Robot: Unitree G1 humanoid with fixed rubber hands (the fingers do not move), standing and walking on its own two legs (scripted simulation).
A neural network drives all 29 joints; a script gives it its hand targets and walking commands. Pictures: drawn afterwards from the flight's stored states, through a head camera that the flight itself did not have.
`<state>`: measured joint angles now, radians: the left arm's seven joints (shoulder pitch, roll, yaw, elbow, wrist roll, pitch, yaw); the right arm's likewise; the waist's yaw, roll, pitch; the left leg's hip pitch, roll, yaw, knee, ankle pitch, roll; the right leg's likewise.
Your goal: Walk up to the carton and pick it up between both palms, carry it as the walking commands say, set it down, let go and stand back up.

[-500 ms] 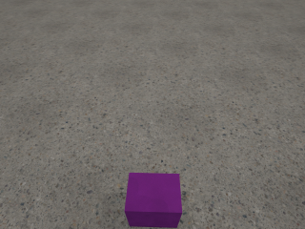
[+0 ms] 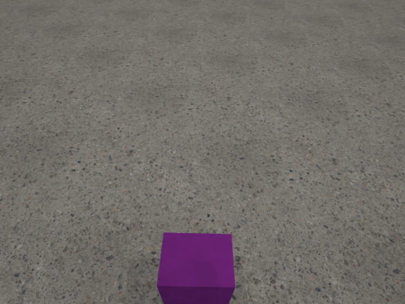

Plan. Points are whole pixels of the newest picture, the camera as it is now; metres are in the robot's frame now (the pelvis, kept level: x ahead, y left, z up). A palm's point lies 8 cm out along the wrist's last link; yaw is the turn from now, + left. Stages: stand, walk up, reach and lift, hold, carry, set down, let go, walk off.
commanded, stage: walk up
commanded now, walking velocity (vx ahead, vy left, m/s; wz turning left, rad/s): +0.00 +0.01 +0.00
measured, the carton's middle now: (196, 270) +0.41 +0.01 -0.64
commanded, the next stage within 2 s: stand in 0.34 s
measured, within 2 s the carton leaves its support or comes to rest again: neither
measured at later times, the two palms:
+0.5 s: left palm out of the picture -0.05 +0.18 -0.15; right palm out of the picture -0.05 -0.21 -0.15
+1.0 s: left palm out of the picture -0.07 +0.16 -0.14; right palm out of the picture -0.05 -0.22 -0.15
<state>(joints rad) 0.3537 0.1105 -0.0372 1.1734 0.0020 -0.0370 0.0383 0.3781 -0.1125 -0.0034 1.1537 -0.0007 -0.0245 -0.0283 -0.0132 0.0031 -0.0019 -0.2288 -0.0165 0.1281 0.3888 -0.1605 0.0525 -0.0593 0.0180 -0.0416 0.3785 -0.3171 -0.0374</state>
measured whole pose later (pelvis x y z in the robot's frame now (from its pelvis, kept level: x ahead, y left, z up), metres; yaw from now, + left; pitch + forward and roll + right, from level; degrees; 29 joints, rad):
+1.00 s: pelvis +0.01 -0.03 +0.00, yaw +0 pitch -1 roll +1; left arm 0.40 0.09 -0.05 1.23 0.00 -0.03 0.05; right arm 0.38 -0.10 0.01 1.18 0.01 -0.01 -0.04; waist 0.00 0.00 0.02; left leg -0.21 0.01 0.11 0.42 -0.19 0.01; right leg -0.02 0.05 -0.05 0.37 -0.33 -0.07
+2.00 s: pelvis -0.07 +0.01 -0.07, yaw -5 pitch +16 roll +1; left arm 0.01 0.14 0.10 0.41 -0.05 0.47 -0.01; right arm -0.10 -0.20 -0.02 0.51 0.02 0.46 0.05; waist 0.05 -0.03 -0.03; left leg -0.93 -0.04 0.03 0.94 -0.29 0.03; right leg -0.84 0.04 0.04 1.05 -0.49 -0.02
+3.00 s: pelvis -0.07 +0.02 -0.13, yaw -7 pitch +48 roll +0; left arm -0.96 0.29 0.42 0.85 -0.04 0.12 -0.04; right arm -1.06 -0.39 -0.20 0.93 0.07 0.10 0.06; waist 0.09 0.00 -0.14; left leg -1.62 0.00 0.05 1.04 -0.24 0.03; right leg -1.54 0.07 0.04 1.14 -0.44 0.00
